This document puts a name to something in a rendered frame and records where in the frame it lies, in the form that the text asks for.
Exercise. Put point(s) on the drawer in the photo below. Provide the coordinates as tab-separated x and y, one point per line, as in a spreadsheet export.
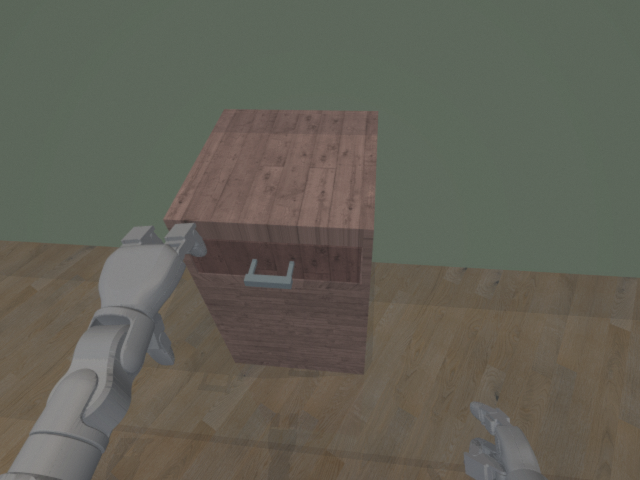
312	262

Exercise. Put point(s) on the cabinet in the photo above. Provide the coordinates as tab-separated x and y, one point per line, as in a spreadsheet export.
286	176

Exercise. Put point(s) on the handle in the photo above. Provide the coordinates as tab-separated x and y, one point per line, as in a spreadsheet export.
269	281

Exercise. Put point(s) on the left robot hand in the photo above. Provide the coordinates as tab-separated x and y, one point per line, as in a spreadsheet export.
143	273

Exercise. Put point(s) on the left robot forearm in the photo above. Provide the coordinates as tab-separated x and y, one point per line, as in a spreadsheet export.
89	401

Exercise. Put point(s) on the right robot hand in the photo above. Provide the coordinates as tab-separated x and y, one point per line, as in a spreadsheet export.
512	451

